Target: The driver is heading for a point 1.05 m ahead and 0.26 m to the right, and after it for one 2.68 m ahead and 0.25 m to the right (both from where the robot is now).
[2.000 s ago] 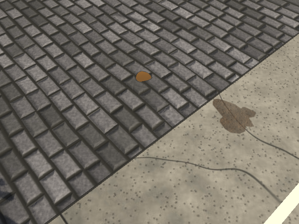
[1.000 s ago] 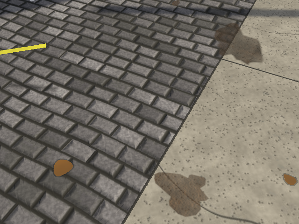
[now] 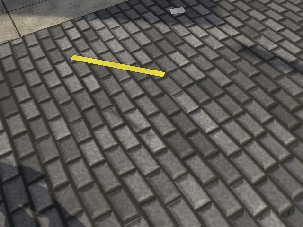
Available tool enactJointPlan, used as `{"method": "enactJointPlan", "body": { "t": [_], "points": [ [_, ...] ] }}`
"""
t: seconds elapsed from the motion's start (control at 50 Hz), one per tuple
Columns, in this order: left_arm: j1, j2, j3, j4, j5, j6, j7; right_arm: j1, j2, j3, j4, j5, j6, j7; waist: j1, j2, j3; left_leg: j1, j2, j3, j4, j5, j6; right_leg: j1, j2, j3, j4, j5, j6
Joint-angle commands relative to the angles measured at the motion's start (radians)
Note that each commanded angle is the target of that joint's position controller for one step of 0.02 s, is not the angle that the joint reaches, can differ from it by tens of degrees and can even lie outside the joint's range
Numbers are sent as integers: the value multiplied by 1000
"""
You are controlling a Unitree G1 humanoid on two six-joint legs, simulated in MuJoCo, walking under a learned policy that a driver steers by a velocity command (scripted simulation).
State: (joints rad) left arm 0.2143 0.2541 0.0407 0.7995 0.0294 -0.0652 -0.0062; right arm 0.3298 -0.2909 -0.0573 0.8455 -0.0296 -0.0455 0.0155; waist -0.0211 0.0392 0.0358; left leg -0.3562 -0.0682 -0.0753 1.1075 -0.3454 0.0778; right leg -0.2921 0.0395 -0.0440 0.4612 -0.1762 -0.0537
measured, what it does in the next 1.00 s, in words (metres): walks ahead, turning right: left foot, then right foot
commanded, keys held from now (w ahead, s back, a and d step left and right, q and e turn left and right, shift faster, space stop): w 0.12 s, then w+e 0.88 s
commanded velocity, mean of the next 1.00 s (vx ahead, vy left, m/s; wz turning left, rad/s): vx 0.50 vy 0.00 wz -0.34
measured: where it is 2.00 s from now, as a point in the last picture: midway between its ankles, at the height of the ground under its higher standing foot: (212, 137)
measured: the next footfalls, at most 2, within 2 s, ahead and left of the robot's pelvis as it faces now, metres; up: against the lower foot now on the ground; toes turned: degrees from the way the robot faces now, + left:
left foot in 0.36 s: +0.34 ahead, +0.11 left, +0.00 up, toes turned -3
right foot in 0.90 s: +0.56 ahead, -0.15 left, +0.00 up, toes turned -27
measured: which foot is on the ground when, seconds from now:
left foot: up 0.00-0.34, down 0.36-0.90, up 0.92-1.00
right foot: down 0.00-0.36, up 0.38-0.88, down 0.90-1.00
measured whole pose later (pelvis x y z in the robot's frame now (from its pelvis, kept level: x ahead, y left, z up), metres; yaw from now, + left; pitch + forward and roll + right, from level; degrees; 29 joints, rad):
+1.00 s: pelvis +0.49 -0.07 -0.01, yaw -26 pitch +0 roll +0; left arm 0.14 0.27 0.07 0.80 0.02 -0.01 -0.02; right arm 0.31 -0.24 -0.04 0.87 -0.02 -0.06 0.00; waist -0.03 0.01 0.07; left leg -0.31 0.08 0.06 1.22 -0.39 -0.01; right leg -0.38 0.09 -0.07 0.57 -0.21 -0.13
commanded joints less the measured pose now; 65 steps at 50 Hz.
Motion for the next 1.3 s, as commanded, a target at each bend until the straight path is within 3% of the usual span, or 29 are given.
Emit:
{"method": "enactJointPlan", "body": {
  "t": [0.02, 0.08, 0.14, 0.18, 0.24, 0.3, 0.34, 0.36, 0.38, 0.4, 0.42, 0.44, 0.5, 0.56, 0.66, 0.78, 0.84, 0.86, 0.88, 0.9, 0.92, 0.94, 0.96, 0.98, 1.0, 1.04, 1.08, 1.18, 1.3],
  "points": [
    [81, 93, 20, -2, -11, -31, -3, 43, -55, -6, -45, -14, 6, 14, 5, -136, -30, -169, 74, -23, -1, 46, -16, 153, -256, 299, -269, 127, -129],
    [124, 109, 25, 32, -22, -42, -8, -47, -43, 3, -71, -16, 11, 21, 8, -124, -9, -258, 111, 18, -73, 118, -40, 181, -251, 232, -313, 198, -150],
    [170, 93, 20, 64, -26, -36, -9, -194, -20, 21, -116, -14, 7, 27, 38, -118, 22, -288, 143, 78, -243, 221, -66, 187, -211, 171, -336, 249, -143],
    [209, 103, 22, 86, -28, -33, -8, -274, 3, 35, -140, -10, 3, 29, 59, -118, 27, -241, 131, 106, -369, 276, -78, 180, -192, 152, -321, 306, -136],
    [253, 130, 28, 109, -23, -25, -3, -336, -3, 40, -154, -1, -3, 23, 77, -116, 22, -180, 101, 122, -479, 294, -82, 213, -207, 171, -269, 384, -133],
    [249, 147, 33, 117, -17, -16, 4, -334, -29, 33, -159, 2, -15, 10, 57, -123, 12, -107, 84, 106, -544, 229, -58, 255, -238, 223, -197, 446, -122],
    [221, 155, 36, 117, -21, -12, 5, -183, -59, 18, -111, -4, -31, -4, -20, -97, -49, 112, 53, 111, -656, 207, -28, 230, -205, 211, -30, 529, -94],
    [216, 132, 31, 108, -28, -14, 3, -41, -108, -1, -72, -21, -46, -18, -74, -45, -144, 336, 123, 42, -677, 202, 5, 130, -149, 172, 160, 442, -74],
    [222, 55, 12, 57, -48, -18, 1, 100, -202, -23, -71, -44, -50, -34, -117, 100, -297, 600, 402, -261, -714, 63, 66, -95, -54, 99, 465, 80, -41],
    [295, 48, 17, 47, -49, -7, 8, 85, -244, -38, -68, -28, -30, -30, -70, 226, -329, 632, 547, -562, -822, 2, 144, -306, 33, 57, 654, -380, -38],
    [252, 117, 36, 72, -22, 11, 13, 21, -144, -18, -76, -7, -21, -26, -47, 80, -197, 514, 494, -494, -836, -88, 134, -350, -38, 108, 726, -317, -48],
    [207, 97, 36, 70, -19, 14, 2, -50, -76, -1, -84, 0, -25, -23, -23, 38, -83, 392, 439, -350, -872, -51, 112, -349, -72, 114, 709, -231, -44],
    [181, 60, 37, 71, 1, 43, -22, -89, -24, 11, -67, 5, -46, -27, 28, 73, -9, 237, 339, -95, -940, 182, 59, -284, -118, 92, 662, -132, -11],
    [112, 40, 36, 39, 2, 61, -38, -49, -40, 2, -39, 17, -69, -27, 40, 47, -9, 247, 335, 12, -966, 322, 69, -337, -127, 81, 658, -46, 8],
    [-59, 27, 25, -27, 2, 64, -57, 5, -39, -3, 0, 11, -68, -26, 20, 35, 35, 273, 309, 162, -978, 408, 70, -411, -133, 46, 475, 122, 27],
    [-228, 31, 9, -101, 9, 60, -73, 82, -85, -17, 43, 9, -54, -35, -21, 30, 67, 381, 342, 268, -930, 548, 48, -330, -102, -58, 215, 118, -30],
    [-191, 52, 19, -102, 15, 60, -63, 89, -121, -25, 57, 6, -33, -43, 8, 56, 21, 461, 351, 321, -755, 944, 29, -218, -23, -115, 169, -36, -88],
    [-118, 67, 28, -84, 15, 57, -57, 89, -138, -29, 60, 5, -22, -44, 41, 61, -26, 469, 350, 332, -623, 1057, 27, -133, 18, -125, 151, -87, -113],
    [11, 88, 43, -46, 18, 47, -47, 82, -148, -31, 56, 9, -12, -43, 98, 42, -102, 420, 340, 346, -425, 1027, 15, 30, 55, -119, 89, -77, -142],
    [184, 154, 71, 7, 29, 40, -30, 74, -135, -26, 34, 7, -9, -41, 172, -34, -204, 231, 316, 351, -142, 774, -19, 293, -18, 22, 28, -117, -189],
    [172, 284, 101, -5, 22, 43, -15, 111, -3, 1, -42, 15, -17, -19, 100, -285, -283, -237, 138, 325, 219, -128, -85, 613, -338, 544, -25, -142, -329],
    [213, 289, 103, -25, -9, 56, -10, -14, -90, -16, -77, 7, -30, -14, 157, -150, -334, -368, 65, 93, 338, -196, -93, 630, -391, 803, -164, -101, -366],
    [166, 263, 96, -6, -13, 61, -1, -91, -83, -13, -102, 17, -41, -10, 134, -94, -185, -440, 129, 51, 309, -78, -80, 538, -363, 617, -175, -5, -335],
    [117, 204, 82, -3, -20, 56, 3, -77, -72, -6, -93, 20, -52, -12, 89, -47, -93, -390, 167, 56, 206, 4, -75, 392, -323, 507, -184, 119, -295],
    [69, 169, 72, -8, -22, 49, 6, -64, -70, -8, -79, 10, -47, -14, 46, -23, -47, -322, 189, 51, 131, 24, -79, 286, -265, 422, -195, 221, -257],
    [29, 131, 57, -17, -31, 32, 5, -18, -62, -7, -69, -18, -11, -12, -5, -41, -58, -209, 197, 46, 60, 27, -102, 180, -203, 336, -216, 329, -239],
    [59, 148, 60, -7, -34, 14, 0, -29, -43, -4, -80, -21, 14, -5, -13, -43, -57, -206, 189, 63, 1, 45, -120, 143, -174, 307, -231, 357, -242],
    [163, 165, 65, 11, -29, 10, -2, -231, -42, 0, -148, -15, 22, 0, 53, -80, 6, -322, 177, 68, -224, 231, -143, 164, -145, 333, -267, 248, -206],
    [261, 143, 45, 56, -17, -6, 8, -370, -28, 17, -182, -1, 5, 17, 119, -97, 20, -313, 147, 117, -450, 363, -80, 329, -177, 260, -259, 413, -151]
  ]
}}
